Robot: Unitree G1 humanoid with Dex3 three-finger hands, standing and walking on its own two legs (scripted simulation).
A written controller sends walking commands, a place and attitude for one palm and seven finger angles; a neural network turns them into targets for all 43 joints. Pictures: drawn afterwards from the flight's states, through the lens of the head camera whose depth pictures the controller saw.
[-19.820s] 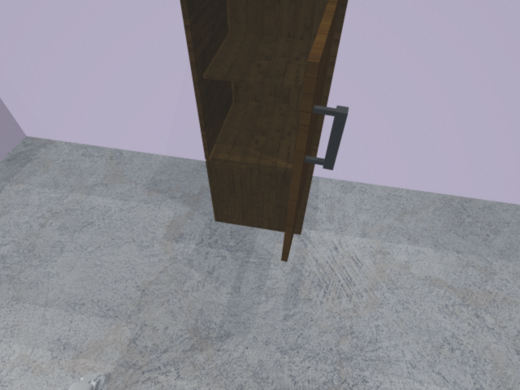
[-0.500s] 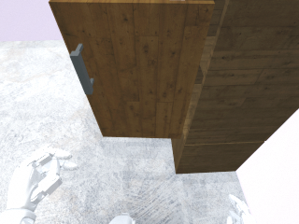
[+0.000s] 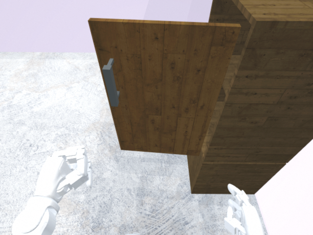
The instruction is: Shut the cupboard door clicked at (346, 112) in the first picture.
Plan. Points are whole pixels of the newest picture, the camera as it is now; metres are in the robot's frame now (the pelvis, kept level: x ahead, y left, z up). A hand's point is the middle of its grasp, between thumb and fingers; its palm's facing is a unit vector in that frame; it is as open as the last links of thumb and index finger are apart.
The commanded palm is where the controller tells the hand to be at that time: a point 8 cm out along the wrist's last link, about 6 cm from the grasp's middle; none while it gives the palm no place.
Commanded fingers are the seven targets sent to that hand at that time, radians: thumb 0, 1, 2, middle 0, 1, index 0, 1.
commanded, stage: raise the hand and make a fist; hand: left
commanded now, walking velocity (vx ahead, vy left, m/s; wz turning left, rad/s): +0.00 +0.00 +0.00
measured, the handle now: (113, 83) +0.50 +0.19 +0.12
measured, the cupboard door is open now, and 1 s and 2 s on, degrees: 85 85 85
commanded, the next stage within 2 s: bring the fist close to the handle in 0.54 s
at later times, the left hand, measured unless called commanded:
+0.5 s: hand (88, 165) +0.23 +0.17 +0.13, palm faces +0.05 -1.00 -0.05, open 3.1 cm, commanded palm +0.20 +0.21 +0.12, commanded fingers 0.00 0.90 0.90 -1.30 -1.50 -1.30 -1.50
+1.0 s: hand (103, 143) +0.28 +0.15 +0.12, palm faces -0.04 -1.00 -0.04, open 3.1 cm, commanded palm +0.27 +0.21 +0.12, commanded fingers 0.00 0.90 0.90 -1.30 -1.50 -1.30 -1.50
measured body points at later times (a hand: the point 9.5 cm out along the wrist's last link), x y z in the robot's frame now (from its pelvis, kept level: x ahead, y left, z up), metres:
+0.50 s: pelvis +0.00 -0.02 +0.01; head +0.00 -0.04 +0.46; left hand +0.22 +0.22 +0.13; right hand +0.17 -0.26 -0.06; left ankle +0.04 +0.10 -0.70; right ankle -0.01 -0.13 -0.70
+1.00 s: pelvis +0.00 -0.03 +0.01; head +0.01 -0.05 +0.46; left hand +0.28 +0.21 +0.13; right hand +0.17 -0.27 -0.07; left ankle +0.04 +0.10 -0.70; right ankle -0.01 -0.13 -0.70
